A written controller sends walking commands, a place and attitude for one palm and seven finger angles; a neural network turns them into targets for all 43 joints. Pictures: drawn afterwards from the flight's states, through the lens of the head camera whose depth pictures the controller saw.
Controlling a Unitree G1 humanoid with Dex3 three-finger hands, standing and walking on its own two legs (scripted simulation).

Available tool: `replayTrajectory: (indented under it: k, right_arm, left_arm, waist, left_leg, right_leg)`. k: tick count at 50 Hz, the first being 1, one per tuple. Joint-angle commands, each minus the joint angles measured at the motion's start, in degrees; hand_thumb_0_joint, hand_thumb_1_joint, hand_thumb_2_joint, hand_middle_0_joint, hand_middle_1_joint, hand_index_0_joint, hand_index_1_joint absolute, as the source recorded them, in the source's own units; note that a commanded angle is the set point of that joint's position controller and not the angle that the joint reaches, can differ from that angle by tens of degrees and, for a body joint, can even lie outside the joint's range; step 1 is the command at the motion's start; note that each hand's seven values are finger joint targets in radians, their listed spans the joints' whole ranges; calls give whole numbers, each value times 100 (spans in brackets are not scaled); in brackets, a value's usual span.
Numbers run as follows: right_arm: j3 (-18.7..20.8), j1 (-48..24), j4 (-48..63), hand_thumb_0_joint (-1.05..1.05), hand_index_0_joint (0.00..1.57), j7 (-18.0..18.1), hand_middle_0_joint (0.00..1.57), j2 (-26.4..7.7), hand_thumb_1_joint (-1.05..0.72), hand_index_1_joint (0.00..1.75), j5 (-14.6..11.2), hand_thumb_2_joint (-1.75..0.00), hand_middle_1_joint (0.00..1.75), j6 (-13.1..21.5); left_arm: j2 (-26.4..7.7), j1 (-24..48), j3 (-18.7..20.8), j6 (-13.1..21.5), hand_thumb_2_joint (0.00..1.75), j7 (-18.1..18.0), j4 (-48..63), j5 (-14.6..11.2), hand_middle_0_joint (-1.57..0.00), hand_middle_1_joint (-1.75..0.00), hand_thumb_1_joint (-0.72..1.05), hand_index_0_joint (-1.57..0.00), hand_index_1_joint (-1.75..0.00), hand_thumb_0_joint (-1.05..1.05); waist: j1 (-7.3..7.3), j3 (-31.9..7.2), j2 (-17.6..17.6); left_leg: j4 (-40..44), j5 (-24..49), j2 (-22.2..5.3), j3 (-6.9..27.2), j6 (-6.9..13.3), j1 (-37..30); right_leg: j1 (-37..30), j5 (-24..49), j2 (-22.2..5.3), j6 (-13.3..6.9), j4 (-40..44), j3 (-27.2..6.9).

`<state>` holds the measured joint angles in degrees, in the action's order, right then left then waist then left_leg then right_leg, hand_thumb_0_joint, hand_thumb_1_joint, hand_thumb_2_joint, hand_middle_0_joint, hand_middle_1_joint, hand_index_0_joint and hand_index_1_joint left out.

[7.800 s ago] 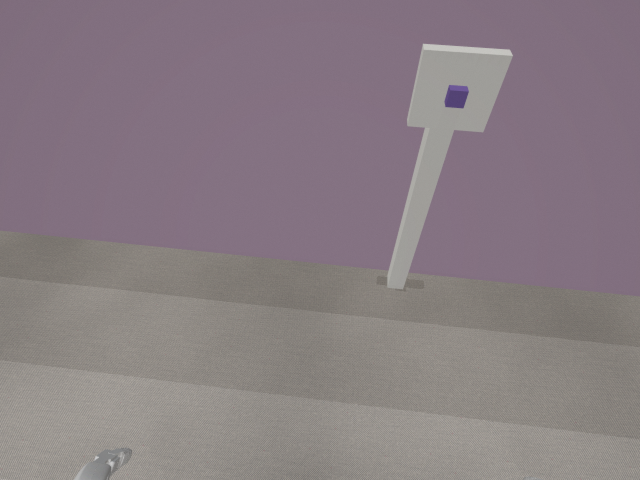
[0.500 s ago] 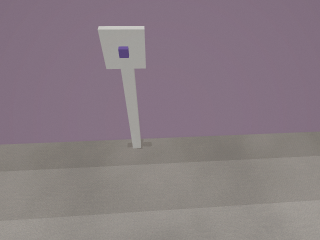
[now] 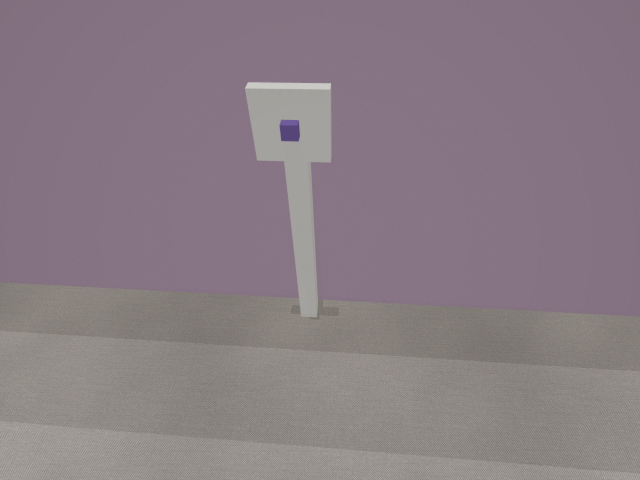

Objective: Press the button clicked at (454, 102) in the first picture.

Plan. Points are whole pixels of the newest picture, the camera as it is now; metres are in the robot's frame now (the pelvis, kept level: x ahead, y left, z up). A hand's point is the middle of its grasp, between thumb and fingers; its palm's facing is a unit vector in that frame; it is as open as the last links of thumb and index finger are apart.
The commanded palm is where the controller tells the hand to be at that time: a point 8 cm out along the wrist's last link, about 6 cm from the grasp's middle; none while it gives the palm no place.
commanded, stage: take the last steps up to it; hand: left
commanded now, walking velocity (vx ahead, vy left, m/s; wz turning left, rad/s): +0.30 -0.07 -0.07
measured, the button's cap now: (290, 129) +0.81 +0.14 +0.03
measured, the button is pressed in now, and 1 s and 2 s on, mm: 0 0 0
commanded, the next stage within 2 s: come to a stop and stand still in 0.76 s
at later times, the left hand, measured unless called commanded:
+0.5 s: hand (191, 452) +0.20 +0.23 -0.18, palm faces -0.02 -0.99 -0.17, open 7.4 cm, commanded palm none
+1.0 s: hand (269, 357) +0.37 +0.13 -0.18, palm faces -0.01 -0.98 -0.20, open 7.2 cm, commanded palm none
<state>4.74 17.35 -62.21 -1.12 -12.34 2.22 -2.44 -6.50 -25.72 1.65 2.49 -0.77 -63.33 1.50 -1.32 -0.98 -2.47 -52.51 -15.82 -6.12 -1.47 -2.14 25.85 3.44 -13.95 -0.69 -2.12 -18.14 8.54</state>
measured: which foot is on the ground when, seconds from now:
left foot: up 0.00-0.14, down 0.16-0.70, up 0.72-1.00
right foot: down 0.00-0.16, up 0.18-0.68, down 0.70-1.00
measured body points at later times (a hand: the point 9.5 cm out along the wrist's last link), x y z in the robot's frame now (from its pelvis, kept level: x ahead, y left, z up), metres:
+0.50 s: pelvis +0.14 +0.04 +0.00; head +0.14 +0.06 +0.45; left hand +0.20 +0.28 -0.16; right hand +0.08 -0.17 -0.15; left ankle +0.08 +0.14 -0.75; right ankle +0.21 -0.12 -0.66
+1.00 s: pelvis +0.30 -0.04 -0.01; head +0.32 -0.04 +0.44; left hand +0.37 +0.19 -0.16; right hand +0.34 -0.28 -0.17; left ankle +0.35 +0.07 -0.72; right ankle +0.32 -0.13 -0.75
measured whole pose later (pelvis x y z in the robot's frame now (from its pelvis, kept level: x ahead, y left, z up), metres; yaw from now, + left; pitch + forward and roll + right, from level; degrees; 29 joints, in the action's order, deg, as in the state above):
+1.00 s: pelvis +0.30 -0.04 -0.01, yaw -3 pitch -1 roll -2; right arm 2.9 11.7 -60.2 1.5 -10.3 1.0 0.7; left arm -8.5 -10.8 1.9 2.4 -1.8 -61.6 1.1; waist 0.2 2.9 -2.6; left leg -45.7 -18.7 -5.4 -3.9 -2.2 25.1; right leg 13.0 -12.5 0.0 -3.1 -26.2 11.6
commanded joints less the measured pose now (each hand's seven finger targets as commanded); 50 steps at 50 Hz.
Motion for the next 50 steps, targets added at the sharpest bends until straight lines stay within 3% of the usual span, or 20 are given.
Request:
replayTrajectory:
  k: [1,4,6,7,8,9,10,12,14,17,24,27,30,33,34,35,36,39,43,50]
  right_arm:
    - [-68,-945,644,0,20,-7,20,-6,-90,30,-62,-90,30,299]
    - [-122,-764,571,0,20,26,20,113,-90,30,-93,-90,30,427]
    - [-122,-43,303,0,20,89,20,65,-90,30,-93,-90,30,518]
    - [-67,559,98,0,20,156,20,-256,-90,30,-88,-90,30,576]
    - [82,1180,-62,0,20,216,20,-834,-90,30,-37,-90,30,607]
    - [132,1502,-95,0,20,264,20,-1097,-90,30,-59,-90,30,545]
    - [131,1232,-3,0,20,281,20,-1111,-90,30,-76,-90,30,503]
    - [-35,533,108,0,20,319,20,-445,-90,30,-84,-90,30,541]
    - [-110,386,197,0,20,311,20,-96,-90,30,-83,-90,30,625]
    - [-152,433,220,0,20,324,20,-70,-90,30,-117,-90,30,694]
    - [-123,916,60,0,20,328,20,-199,-90,30,-80,-90,30,707]
    - [-88,1161,-63,0,20,311,20,-296,-90,30,-32,-90,30,674]
    - [-37,1189,-131,0,20,289,20,-381,-90,30,-15,-90,30,622]
    - [-33,1010,-145,0,20,267,20,-458,-90,30,-92,-90,30,596]
    - [-60,1100,-150,0,20,210,20,-289,-90,30,-151,-90,30,606]
    - [-140,1400,4,0,20,191,20,107,-90,30,-212,-90,30,587]
    - [-152,1042,116,0,20,235,20,-32,-90,30,-232,-90,30,531]
    - [-122,600,101,0,20,195,20,85,-90,30,-151,-90,30,453]
    - [-164,828,4,0,20,184,20,356,-90,30,-86,-90,30,287]
    - [-264,244,141,0,20,243,20,301,-90,30,-189,-90,30,222]
  left_arm:
    - [-886,-409,160,116,90,-32,-9,36,-20,-30,90,-20,-30,0]
    - [-872,-367,170,90,90,-25,-129,25,-20,-30,90,-20,-30,0]
    - [-804,-224,175,57,90,-8,-175,-28,-20,-30,90,-20,-30,0]
    - [-605,-221,136,51,90,15,-151,-54,-20,-30,90,-20,-30,0]
    - [-297,-280,69,37,90,64,-44,-94,-20,-30,90,-20,-30,0]
    - [-423,55,75,14,90,65,165,-24,-20,-30,90,-20,-30,0]
    - [-553,296,111,-27,90,74,247,14,-20,-30,90,-20,-30,0]
    - [-464,413,162,-103,90,114,97,53,-20,-30,90,-20,-30,0]
    - [-259,178,174,-136,90,157,6,61,-20,-30,90,-20,-30,0]
    - [-227,127,207,-221,90,174,49,53,-20,-30,90,-20,-30,0]
    - [-449,1455,211,-255,90,251,671,26,-20,-30,90,-20,-30,0]
    - [-411,2108,156,-182,90,266,872,-13,-20,-30,90,-20,-30,0]
    - [-498,2176,161,-118,90,246,886,-40,-20,-30,90,-20,-30,0]
    - [-816,720,248,25,90,204,411,-9,-20,-30,90,-20,-30,0]
    - [-1229,15,353,106,90,148,166,26,-20,-30,90,-20,-30,0]
    - [-1829,-519,509,138,90,56,56,4,-20,-30,90,-20,-30,0]
    - [-1911,-455,468,101,90,18,71,-102,-20,-30,90,-20,-30,0]
    - [-1204,924,277,88,90,-18,370,-98,-20,-30,90,-20,-30,0]
    - [-736,1260,112,160,90,-76,351,-32,-20,-30,90,-20,-30,0]
    - [-921,1210,117,-30,90,-164,366,-41,-20,-30,90,-20,-30,0]
  waist:
    - [-172,937,1045]
    - [-53,725,1081]
    - [298,449,673]
    - [547,178,-72]
    - [727,-155,-1509]
    - [821,-35,-1406]
    - [743,233,-823]
    - [440,992,-616]
    - [217,1051,-369]
    - [82,934,-337]
    - [245,1094,-411]
    - [460,1042,-393]
    - [464,883,-550]
    - [-225,11,-180]
    - [-522,-586,501]
    - [-543,-1368,2016]
    - [-544,-1339,1461]
    - [-67,-121,751]
    - [379,101,728]
    - [201,-99,741]
  left_leg:
    - [820,-318,21,-289,81,599]
    - [1699,-269,179,-531,154,-324]
    - [2532,308,363,-735,177,-1783]
    - [2876,60,8,-245,274,-2834]
    - [3543,-750,-1465,1722,691,-3585]
    - [4156,-1150,-2115,2596,1059,-3396]
    - [4290,-1721,-2214,2576,1200,-2885]
    - [4496,-1292,-1716,1697,931,-1803]
    - [4476,-311,-1310,833,740,-1438]
    - [4460,439,-1119,285,733,-1509]
    - [4254,1722,-1203,33,1063,-2272]
    - [4005,2442,-1177,-133,1002,-2480]
    - [3653,3034,-1172,-195,933,-2428]
    - [1981,3624,-837,-580,617,-2116]
    - [661,2464,-560,-729,434,-1080]
    - [-1223,-1498,384,-826,170,276]
    - [-2100,-1976,318,-22,292,404]
    - [-2310,-812,-212,157,267,564]
    - [-1043,-517,-229,-63,101,-101]
    - [1665,219,183,-206,-59,-929]
  right_leg:
    - [218,-649,-1563,-781,1058,-1611]
    - [418,-71,-1429,-696,555,-1367]
    - [1105,-190,-1069,-474,-127,-1019]
    - [1712,-182,-765,-276,-1185,-751]
    - [2848,-1169,-200,42,-2763,-164]
    - [3359,-1846,-84,62,-3846,-370]
    - [3434,-1718,-363,5,-4352,-625]
    - [3391,-778,-644,73,-4783,-795]
    - [3077,-143,-651,180,-4718,-725]
    - [3209,389,-638,286,-4800,-735]
    - [3945,657,-779,388,-3724,-594]
    - [3483,500,-636,298,-2603,-342]
    - [2666,264,-364,122,-1933,-113]
    - [481,798,-16,-28,-1046,113]
    - [-1000,1075,-719,-253,-999,-652]
    - [-2174,2138,-2326,-874,-597,-2795]
    - [-1671,2451,-2543,-1107,-217,-2948]
    - [212,1047,-2054,-872,228,-1962]
    - [1206,2016,-1636,-703,394,-774]
    - [726,3706,-1453,-693,-463,-702]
